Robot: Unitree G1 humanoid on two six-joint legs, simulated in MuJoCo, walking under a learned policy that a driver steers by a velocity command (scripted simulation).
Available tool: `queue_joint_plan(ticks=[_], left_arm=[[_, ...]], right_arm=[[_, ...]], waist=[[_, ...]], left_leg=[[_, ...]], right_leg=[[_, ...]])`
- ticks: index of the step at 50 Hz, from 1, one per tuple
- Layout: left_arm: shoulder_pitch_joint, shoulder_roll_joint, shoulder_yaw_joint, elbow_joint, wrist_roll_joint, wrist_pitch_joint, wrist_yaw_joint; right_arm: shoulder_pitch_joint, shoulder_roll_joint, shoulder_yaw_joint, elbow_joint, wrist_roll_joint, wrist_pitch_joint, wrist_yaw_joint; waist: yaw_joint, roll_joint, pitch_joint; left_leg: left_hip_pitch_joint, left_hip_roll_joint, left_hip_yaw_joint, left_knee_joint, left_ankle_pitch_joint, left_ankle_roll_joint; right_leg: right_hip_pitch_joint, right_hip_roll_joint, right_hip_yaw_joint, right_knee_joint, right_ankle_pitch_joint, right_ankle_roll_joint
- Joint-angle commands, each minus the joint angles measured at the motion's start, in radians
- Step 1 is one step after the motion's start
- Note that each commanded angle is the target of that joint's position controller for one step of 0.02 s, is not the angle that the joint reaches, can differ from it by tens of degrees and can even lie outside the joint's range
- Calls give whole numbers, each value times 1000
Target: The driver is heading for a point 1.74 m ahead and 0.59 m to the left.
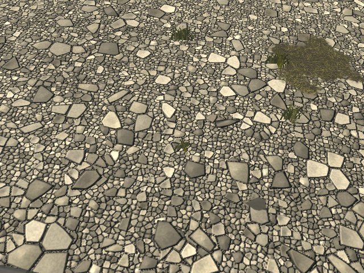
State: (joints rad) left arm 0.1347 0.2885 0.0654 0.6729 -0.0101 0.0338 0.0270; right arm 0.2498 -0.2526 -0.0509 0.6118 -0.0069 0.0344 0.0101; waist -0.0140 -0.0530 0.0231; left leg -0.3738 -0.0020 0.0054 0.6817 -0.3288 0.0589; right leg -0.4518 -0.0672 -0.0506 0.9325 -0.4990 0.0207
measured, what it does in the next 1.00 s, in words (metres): walks ahead, turning left: right foot, then left foot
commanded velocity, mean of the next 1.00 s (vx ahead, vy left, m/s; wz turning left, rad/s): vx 0.24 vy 0.00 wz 0.55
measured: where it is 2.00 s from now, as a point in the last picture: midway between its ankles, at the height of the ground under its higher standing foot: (148, 269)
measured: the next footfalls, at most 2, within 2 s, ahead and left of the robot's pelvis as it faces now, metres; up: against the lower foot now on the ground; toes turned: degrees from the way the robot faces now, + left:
right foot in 0.44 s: +0.24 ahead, -0.11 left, +0.00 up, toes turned +19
left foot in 0.90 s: +0.33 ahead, +0.18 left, +0.00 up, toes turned +32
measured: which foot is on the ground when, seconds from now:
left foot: down 0.00-0.42, up 0.44-0.88, down 0.90-1.00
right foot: up 0.00-0.42, down 0.44-0.90, up 0.92-1.00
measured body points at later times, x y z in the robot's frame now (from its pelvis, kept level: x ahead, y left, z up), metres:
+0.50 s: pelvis +0.15 -0.02 +0.01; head +0.15 -0.03 +0.46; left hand +0.25 +0.28 -0.06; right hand +0.29 -0.27 -0.10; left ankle +0.02 +0.09 -0.67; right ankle +0.20 -0.12 -0.72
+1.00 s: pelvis +0.27 +0.04 +0.00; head +0.31 +0.09 +0.45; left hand +0.22 +0.35 -0.12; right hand +0.58 -0.05 -0.07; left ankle +0.30 +0.16 -0.72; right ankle +0.26 -0.11 -0.65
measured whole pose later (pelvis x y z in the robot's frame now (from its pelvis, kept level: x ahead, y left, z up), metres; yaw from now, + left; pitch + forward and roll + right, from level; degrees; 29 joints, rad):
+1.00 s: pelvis +0.27 +0.04 +0.00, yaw +32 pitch +2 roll +0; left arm 0.16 0.31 0.04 0.77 -0.01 -0.01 0.01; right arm 0.10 -0.26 -0.04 0.56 0.00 -0.01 0.03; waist 0.03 -0.02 0.10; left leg -0.45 -0.04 0.03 0.59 -0.17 0.07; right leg -0.41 -0.02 -0.01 1.15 -0.57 0.02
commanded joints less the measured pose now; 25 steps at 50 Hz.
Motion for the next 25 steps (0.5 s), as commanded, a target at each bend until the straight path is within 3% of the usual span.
queue_joint_plan(ticks=[1,2,5,6,10,15,18,20,21,22,23,24,25], left_arm=[[-90,80,24,-105,-5,-49,-18],[-85,86,30,-98,4,-58,-18],[-71,71,30,-78,4,-90,-29],[-74,62,27,-73,6,-98,-30],[-119,39,16,-69,6,-122,-31],[-176,35,13,-87,-13,-138,-52],[-126,59,25,-84,-27,-151,-58],[-24,69,38,-60,-29,-162,-55],[70,95,52,-39,-18,-167,-49],[199,160,65,-22,2,-167,-40],[229,243,77,-24,28,-156,-38],[178,184,67,-26,14,-151,-36],[141,108,44,-31,5,-145,-29]], right_arm=[[77,-200,-59,-68,5,-56,-26],[55,-178,-50,-70,14,-59,-34],[81,-135,-32,-56,-2,-65,-42],[101,-133,-32,-46,2,-72,-42],[143,-143,-37,-14,10,-89,-42],[150,-184,-53,9,37,-84,-32],[131,-181,-55,9,40,-72,-24],[90,-152,-46,-5,43,-68,-20],[85,-111,-34,-13,36,-70,-19],[110,-27,-7,-24,24,-67,-15],[172,-28,-5,-71,46,-74,-20],[160,-128,-28,-53,56,-75,-30],[84,-174,-42,-41,45,-69,-35]], waist=[[-36,196,-44],[-28,180,-25],[-15,175,-44],[-16,172,-47],[-35,188,-21],[-57,229,8],[-25,233,5],[42,223,-7],[84,197,-61],[117,14,-195],[53,-252,-215],[44,-203,-97],[52,-94,12]], left_leg=[[255,293,-599,-456,-421,224],[241,263,-561,-458,-392,197],[233,199,-474,-482,-264,176],[247,191,-462,-482,-226,179],[246,163,-412,-482,-103,175],[151,144,-428,-450,-99,175],[94,145,-495,-420,-117,165],[75,112,-498,-337,-91,137],[24,67,-454,-212,-63,100],[-73,-16,-332,110,-164,50],[-353,-100,-213,394,-283,3],[-465,-24,-189,548,-190,-23],[-467,9,-182,607,-99,-38]], right_leg=[[-401,27,120,306,25,-20],[-410,19,126,291,106,-18],[-340,39,100,210,276,-14],[-336,46,98,174,309,-16],[-271,70,92,-82,371,-17],[-88,105,78,-318,318,-6],[72,106,93,-373,318,-10],[215,100,85,-489,350,-33],[363,58,116,-513,354,-55],[577,-147,332,-554,207,-115],[694,-350,759,-678,-85,-254],[586,-375,841,-741,-211,-289],[489,-325,672,-726,-54,-256]])
Over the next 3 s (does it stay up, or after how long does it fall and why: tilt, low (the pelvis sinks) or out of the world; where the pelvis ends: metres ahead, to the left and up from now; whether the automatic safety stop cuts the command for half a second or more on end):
stays up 1.05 0.39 -0.10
